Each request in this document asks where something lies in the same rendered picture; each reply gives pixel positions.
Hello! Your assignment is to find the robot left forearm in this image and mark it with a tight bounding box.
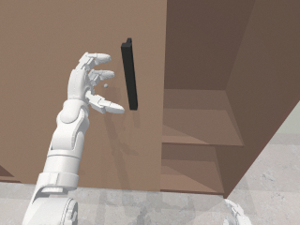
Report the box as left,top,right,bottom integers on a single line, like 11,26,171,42
22,99,90,225

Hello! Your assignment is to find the handle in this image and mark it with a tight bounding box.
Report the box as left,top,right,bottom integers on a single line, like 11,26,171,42
121,37,138,111

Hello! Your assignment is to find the right robot hand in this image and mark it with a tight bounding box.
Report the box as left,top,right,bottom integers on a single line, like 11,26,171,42
223,199,252,225

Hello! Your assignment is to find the left robot hand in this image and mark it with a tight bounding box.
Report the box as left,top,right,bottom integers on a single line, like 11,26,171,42
67,52,125,113

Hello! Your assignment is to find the left robot upper arm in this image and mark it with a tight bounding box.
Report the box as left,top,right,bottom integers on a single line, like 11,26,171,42
23,197,79,225

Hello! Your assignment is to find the wardrobe door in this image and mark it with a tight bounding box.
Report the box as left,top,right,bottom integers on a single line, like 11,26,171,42
0,0,167,192
0,165,14,177

